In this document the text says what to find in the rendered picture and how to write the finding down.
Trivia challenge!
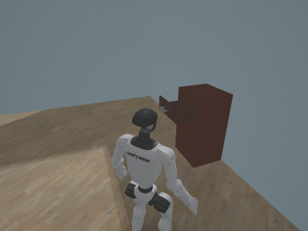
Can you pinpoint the left robot hand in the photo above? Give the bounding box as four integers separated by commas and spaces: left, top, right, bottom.
115, 166, 128, 180

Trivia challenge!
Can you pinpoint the right robot hand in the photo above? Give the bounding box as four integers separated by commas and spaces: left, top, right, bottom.
184, 197, 198, 215

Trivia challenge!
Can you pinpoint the cabinet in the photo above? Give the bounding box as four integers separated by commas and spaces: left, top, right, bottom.
175, 84, 233, 168

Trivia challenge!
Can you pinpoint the robot left shin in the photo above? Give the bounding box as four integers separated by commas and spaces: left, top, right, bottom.
131, 205, 144, 231

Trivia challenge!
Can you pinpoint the robot left upper arm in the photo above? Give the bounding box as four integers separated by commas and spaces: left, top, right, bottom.
111, 134, 133, 167

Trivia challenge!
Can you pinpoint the robot right upper arm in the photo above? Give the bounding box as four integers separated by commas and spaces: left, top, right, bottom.
157, 145, 180, 193

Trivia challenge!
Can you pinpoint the robot right forearm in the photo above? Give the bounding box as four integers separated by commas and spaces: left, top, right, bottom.
174, 180, 194, 206

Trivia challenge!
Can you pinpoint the robot left thigh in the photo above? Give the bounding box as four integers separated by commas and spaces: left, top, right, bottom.
125, 180, 146, 219

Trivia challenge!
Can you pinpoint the drawer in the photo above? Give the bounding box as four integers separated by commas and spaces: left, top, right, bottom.
159, 95, 199, 125

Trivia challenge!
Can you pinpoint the handle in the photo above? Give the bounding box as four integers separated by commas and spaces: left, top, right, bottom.
160, 106, 168, 113

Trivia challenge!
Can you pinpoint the robot left forearm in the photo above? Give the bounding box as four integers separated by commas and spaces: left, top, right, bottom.
111, 163, 124, 173

